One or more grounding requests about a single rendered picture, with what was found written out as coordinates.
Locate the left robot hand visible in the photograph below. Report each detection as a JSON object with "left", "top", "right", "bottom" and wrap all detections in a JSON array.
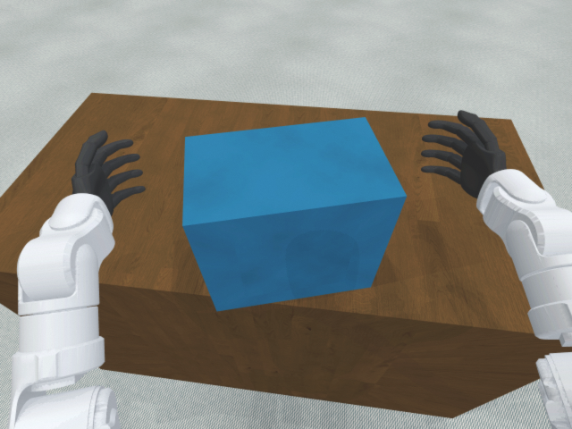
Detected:
[{"left": 71, "top": 130, "right": 146, "bottom": 217}]

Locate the robot right forearm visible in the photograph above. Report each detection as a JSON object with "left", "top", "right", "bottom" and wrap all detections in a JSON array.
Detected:
[{"left": 476, "top": 169, "right": 572, "bottom": 347}]

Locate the robot left forearm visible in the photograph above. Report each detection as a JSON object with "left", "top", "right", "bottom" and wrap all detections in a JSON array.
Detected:
[{"left": 7, "top": 193, "right": 115, "bottom": 429}]

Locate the right robot hand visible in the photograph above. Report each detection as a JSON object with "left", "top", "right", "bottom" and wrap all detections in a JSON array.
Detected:
[{"left": 421, "top": 110, "right": 507, "bottom": 198}]

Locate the pedestal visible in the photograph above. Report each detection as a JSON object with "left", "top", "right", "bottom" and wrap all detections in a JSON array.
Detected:
[{"left": 0, "top": 93, "right": 572, "bottom": 418}]

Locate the robot left upper arm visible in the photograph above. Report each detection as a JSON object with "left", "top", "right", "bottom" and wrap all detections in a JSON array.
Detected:
[{"left": 14, "top": 385, "right": 121, "bottom": 429}]

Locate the carton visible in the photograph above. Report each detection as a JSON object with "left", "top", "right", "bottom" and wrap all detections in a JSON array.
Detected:
[{"left": 182, "top": 117, "right": 407, "bottom": 311}]

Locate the robot right upper arm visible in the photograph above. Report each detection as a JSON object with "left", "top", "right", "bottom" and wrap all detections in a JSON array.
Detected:
[{"left": 536, "top": 352, "right": 572, "bottom": 429}]

